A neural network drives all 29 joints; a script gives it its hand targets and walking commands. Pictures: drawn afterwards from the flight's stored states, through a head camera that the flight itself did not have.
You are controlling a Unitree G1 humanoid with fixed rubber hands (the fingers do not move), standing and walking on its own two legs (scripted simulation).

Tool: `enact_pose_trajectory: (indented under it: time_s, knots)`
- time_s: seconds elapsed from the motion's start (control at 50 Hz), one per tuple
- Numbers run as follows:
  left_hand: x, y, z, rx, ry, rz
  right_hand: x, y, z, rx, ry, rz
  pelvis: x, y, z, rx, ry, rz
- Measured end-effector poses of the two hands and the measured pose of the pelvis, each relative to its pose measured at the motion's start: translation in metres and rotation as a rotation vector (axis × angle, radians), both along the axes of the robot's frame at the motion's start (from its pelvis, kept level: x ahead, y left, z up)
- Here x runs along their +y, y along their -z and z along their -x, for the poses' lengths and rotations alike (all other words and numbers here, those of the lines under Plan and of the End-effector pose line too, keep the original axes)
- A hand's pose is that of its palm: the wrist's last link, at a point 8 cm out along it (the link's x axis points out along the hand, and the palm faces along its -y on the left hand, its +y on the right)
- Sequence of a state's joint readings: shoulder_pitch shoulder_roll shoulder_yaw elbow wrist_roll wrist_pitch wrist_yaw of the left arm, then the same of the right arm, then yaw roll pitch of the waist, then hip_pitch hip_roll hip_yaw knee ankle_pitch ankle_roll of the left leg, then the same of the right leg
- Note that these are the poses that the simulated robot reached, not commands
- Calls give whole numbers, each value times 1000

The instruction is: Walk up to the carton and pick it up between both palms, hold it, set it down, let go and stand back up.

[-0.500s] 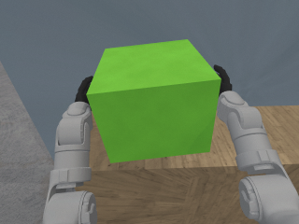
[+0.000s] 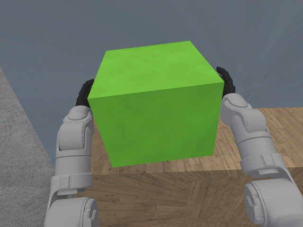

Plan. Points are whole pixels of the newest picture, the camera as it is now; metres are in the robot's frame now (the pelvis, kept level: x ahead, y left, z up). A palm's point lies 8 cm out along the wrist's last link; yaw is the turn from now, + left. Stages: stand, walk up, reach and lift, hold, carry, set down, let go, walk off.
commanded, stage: hold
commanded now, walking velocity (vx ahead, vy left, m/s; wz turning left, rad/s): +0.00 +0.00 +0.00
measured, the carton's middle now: (154, 98) +0.42 +0.00 +0.18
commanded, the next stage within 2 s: set down in 1.46 s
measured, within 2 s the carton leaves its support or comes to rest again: neither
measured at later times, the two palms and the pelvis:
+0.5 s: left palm (87, 105) +0.36 +0.17 +0.21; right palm (227, 96) +0.37 -0.18 +0.22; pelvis +0.00 +0.00 +0.00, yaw +0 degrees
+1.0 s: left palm (83, 110) +0.35 +0.18 +0.20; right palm (224, 98) +0.36 -0.17 +0.22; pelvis +0.01 +0.00 +0.00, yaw +1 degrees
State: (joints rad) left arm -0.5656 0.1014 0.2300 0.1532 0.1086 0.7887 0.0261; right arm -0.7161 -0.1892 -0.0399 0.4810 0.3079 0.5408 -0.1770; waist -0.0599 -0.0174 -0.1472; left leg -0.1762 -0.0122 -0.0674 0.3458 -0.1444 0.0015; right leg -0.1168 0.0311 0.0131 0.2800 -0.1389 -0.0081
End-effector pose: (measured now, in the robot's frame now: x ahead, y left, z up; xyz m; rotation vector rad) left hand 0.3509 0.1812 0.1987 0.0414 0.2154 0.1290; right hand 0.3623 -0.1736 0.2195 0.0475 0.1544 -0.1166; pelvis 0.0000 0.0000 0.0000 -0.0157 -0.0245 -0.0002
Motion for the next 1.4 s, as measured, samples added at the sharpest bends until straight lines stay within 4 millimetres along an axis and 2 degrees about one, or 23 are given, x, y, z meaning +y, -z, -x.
enact_pose_trajectory:
  time_s: [0.36, 0.66, 0.82, 0.92, 1.08, 1.4]
  knots:
    - [0, -3, 1, 0, -2, -9, 0, -1, 0, 0, 2, -15, 1, 0, 1, -4, 1, 0]
    - [-10, -12, -11, 0, 1, -29, -11, -2, -8, -3, 6, -8, -1, 0, -6, -6, 4, -3]
    - [-8, -11, -11, -15, 0, -23, -9, -7, -9, -16, 2, 10, -5, 0, -10, -15, -3, -3]
    - [-2, -4, -5, -15, 1, 6, -3, -3, -4, -8, 0, 24, -6, -1, -11, -34, -8, -3]
    - [5, 5, 6, -7, -2, 8, 5, 5, 5, 0, 1, -3, -3, 0, -5, -24, -11, 1]
    - [1, -8, 0, -1, 2, -6, 1, -4, 3, -2, 10, -10, 3, 0, 7, 4, 10, -2]
